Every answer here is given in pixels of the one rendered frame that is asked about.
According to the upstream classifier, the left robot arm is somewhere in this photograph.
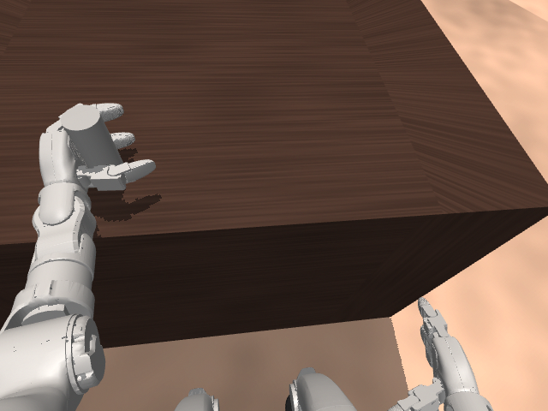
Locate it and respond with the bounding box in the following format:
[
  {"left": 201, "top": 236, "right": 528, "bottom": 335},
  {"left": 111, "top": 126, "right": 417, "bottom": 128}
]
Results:
[{"left": 0, "top": 182, "right": 105, "bottom": 411}]

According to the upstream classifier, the left robot hand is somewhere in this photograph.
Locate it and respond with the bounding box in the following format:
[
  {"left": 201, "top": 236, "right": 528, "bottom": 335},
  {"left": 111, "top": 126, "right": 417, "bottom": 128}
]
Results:
[{"left": 39, "top": 103, "right": 156, "bottom": 193}]

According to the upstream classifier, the right robot arm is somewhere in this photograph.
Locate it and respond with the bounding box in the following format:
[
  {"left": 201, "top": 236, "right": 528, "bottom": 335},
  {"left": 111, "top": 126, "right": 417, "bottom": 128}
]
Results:
[{"left": 444, "top": 391, "right": 494, "bottom": 411}]

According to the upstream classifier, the can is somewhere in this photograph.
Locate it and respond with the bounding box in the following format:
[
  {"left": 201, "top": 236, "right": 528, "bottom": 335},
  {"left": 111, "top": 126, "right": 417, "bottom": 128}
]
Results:
[{"left": 61, "top": 104, "right": 125, "bottom": 176}]

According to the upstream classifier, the right robot hand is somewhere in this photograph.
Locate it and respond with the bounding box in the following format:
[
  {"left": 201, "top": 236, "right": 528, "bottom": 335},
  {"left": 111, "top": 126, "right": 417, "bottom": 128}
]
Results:
[{"left": 387, "top": 297, "right": 479, "bottom": 411}]

